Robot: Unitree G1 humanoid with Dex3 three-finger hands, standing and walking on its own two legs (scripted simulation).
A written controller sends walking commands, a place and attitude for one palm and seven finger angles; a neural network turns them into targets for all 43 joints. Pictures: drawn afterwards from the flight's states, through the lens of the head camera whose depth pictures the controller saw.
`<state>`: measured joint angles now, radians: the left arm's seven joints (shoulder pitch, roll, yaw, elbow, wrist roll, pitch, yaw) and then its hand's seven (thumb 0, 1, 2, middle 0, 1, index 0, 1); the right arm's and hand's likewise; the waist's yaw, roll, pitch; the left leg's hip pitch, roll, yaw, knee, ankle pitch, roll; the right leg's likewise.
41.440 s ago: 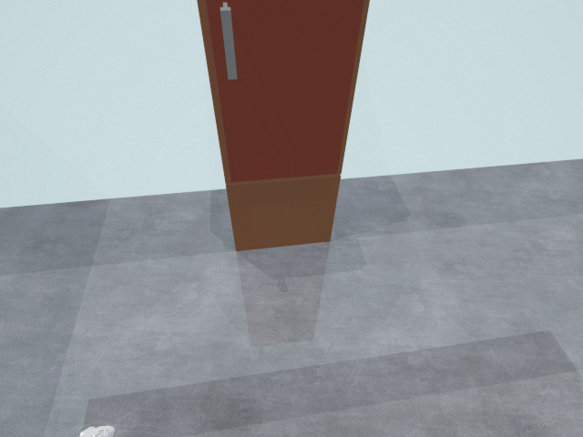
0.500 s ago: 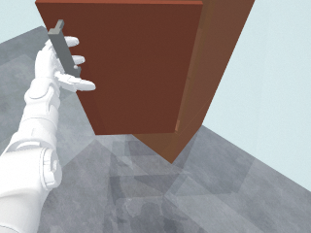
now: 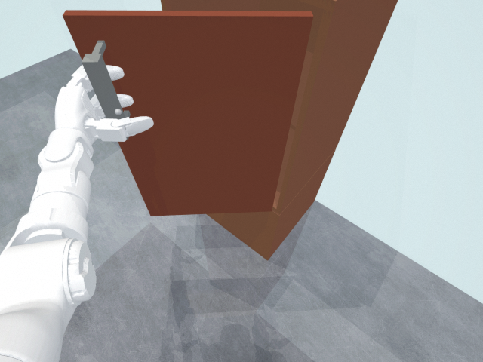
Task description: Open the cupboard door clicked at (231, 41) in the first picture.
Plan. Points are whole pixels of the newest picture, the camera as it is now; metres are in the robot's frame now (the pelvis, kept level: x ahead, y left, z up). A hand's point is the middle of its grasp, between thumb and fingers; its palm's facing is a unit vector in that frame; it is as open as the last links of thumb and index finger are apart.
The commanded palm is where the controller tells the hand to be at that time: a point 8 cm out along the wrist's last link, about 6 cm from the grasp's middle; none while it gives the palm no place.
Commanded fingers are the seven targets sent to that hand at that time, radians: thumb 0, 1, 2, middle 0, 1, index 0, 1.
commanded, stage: close the thumb around the handle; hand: left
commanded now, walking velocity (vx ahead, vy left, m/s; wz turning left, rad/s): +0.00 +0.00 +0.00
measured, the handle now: (112, 93) +0.54 +0.21 +0.15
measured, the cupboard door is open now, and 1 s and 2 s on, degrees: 42 57 85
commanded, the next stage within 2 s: pull the door open along its arc in 0.40 s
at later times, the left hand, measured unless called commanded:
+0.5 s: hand (116, 111) +0.48 +0.18 +0.16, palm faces +0.02 -1.00 +0.01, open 5.9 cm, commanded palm +0.46 +0.23 +0.15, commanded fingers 0.00 0.90 0.90 -0.40 -1.35 -0.40 -1.35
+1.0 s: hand (121, 150) +0.40 +0.16 +0.15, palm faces -0.04 -1.00 +0.03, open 6.5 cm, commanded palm +0.34 +0.22 +0.15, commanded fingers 0.00 0.90 0.90 -0.40 -1.35 -0.40 -1.35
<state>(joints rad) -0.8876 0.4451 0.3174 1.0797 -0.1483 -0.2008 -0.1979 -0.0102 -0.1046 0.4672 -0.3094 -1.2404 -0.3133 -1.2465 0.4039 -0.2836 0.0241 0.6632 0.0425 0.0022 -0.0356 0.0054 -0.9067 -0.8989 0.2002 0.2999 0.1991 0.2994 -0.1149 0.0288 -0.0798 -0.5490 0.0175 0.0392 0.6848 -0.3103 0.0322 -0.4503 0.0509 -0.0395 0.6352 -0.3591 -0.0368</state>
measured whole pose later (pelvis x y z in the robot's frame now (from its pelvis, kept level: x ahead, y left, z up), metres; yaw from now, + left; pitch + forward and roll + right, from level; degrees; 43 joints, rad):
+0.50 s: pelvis -0.01 +0.01 +0.00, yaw +0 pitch +10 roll -2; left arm -0.96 0.46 0.31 1.15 -0.13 -0.21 -0.20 0.00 0.69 0.81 -0.35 -1.34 -0.35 -1.32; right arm 0.41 -0.29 0.03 0.67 0.04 -0.02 -0.04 0.01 -0.91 -0.90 0.20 0.30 0.20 0.30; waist -0.13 0.02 -0.07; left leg -0.59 0.01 0.04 0.70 -0.30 0.04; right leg -0.48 0.04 -0.04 0.65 -0.35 -0.03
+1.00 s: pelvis +0.01 +0.01 +0.01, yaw -3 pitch +5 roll -1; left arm -0.39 0.28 0.26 0.44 -0.23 -0.04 -0.18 -0.01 0.68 0.72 -0.34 -1.34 -0.28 -1.30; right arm 0.35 -0.26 0.02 0.58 0.07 -0.01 -0.02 0.01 -0.91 -0.90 0.20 0.30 0.20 0.30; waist -0.06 0.04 -0.10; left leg -0.40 0.02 0.09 0.61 -0.30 0.04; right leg -0.32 0.05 0.02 0.58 -0.34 -0.03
